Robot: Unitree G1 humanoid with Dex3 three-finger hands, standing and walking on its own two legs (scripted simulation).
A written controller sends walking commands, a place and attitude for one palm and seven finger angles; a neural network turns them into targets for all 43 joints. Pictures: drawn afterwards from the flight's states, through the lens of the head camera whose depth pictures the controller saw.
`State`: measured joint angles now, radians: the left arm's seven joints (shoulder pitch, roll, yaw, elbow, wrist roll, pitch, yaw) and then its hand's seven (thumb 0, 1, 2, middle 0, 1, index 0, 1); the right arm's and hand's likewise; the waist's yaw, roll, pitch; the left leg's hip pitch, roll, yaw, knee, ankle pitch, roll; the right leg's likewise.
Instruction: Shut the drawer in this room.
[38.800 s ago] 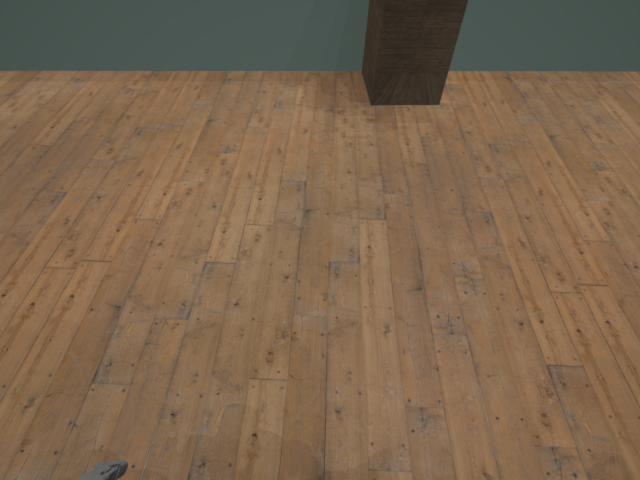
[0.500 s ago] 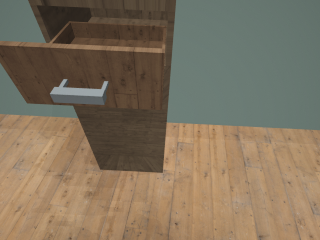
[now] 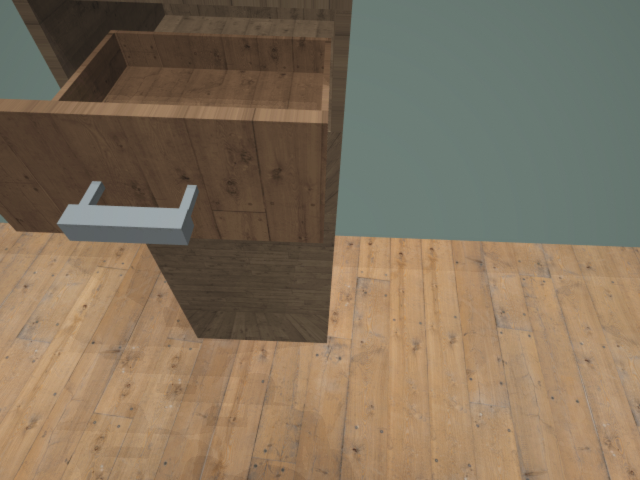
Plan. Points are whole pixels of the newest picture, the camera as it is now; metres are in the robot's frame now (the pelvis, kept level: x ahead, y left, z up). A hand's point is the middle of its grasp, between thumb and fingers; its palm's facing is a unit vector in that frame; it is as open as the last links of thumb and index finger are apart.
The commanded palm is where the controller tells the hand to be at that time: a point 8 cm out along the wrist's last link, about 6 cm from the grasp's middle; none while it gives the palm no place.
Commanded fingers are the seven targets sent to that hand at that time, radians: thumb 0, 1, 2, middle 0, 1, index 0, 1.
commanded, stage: come to a stop and stand still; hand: left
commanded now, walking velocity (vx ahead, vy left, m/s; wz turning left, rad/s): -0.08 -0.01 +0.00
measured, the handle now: (136, 208) +0.34 +0.22 +0.18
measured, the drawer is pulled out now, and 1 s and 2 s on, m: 0.24 0.24 0.24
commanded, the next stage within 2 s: look again from close up in 0.68 s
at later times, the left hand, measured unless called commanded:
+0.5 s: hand out of the picture +0.01 +0.15 -0.16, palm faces +0.00 -0.97 -0.23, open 7.3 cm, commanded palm none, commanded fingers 0.00 0.90 0.90 -0.20 -0.30 -0.20 -0.30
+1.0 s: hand out of the picture -0.05 +0.13 -0.18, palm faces +0.01 -0.99 -0.16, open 7.4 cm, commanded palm none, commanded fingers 0.00 0.90 0.90 -0.20 -0.30 -0.20 -0.30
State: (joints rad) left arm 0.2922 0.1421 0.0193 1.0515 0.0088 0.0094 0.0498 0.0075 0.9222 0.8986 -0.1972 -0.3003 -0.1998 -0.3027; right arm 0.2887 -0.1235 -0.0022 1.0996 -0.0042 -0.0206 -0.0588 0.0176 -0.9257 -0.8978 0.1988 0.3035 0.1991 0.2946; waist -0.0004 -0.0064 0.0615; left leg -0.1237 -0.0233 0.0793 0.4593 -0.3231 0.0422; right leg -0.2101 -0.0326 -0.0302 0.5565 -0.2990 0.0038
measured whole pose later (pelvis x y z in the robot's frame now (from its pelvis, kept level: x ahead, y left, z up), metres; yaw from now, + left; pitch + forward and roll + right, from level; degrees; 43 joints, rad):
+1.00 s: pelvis -0.04 -0.03 +0.00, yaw +0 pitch -1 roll +0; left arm 0.31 0.13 -0.02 1.12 0.00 -0.01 0.03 0.00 0.91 0.90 -0.20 -0.30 -0.20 -0.30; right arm 0.33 -0.13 0.03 1.15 -0.01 -0.02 -0.02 0.01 -0.91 -0.90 0.20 0.30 0.20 0.29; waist 0.00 -0.01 0.04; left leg -0.17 0.02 0.06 0.45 -0.27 -0.01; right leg -0.21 0.01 -0.05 0.48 -0.26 -0.04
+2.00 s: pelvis -0.06 -0.04 -0.04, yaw +4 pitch +2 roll -1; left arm 0.43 0.24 0.10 -0.26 -0.25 -0.23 -0.27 0.01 0.90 0.90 -0.69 -0.83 -0.69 -0.83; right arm 0.22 -0.21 0.08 0.53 0.04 -0.25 -0.05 0.01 -0.90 -0.90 0.20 0.30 0.20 0.30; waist 0.05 0.05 -0.05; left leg -0.47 0.03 -0.04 0.85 -0.42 -0.02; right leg -0.45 0.00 -0.13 0.81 -0.41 -0.05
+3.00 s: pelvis -0.07 -0.03 +0.00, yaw +3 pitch -7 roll +0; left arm -0.14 0.42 0.38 -0.42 -0.36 0.55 -0.32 0.01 0.90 0.90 -1.40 -1.60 -1.40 -1.60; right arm 0.09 -0.27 0.14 0.66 0.09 -0.19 -0.07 0.02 -0.90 -0.90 0.20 0.30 0.20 0.30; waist 0.11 0.08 -0.02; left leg -0.11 0.00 0.00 0.47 -0.24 0.00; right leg -0.12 -0.01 -0.10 0.48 -0.24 -0.03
